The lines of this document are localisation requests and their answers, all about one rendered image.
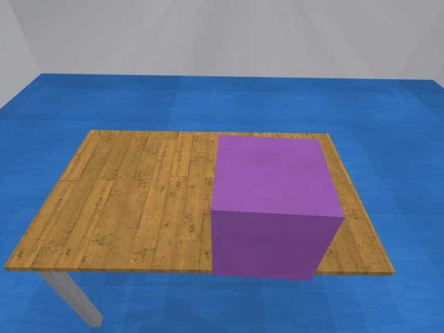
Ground carton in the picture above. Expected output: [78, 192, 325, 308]
[211, 135, 345, 281]

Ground table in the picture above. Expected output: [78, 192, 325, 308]
[4, 130, 395, 327]

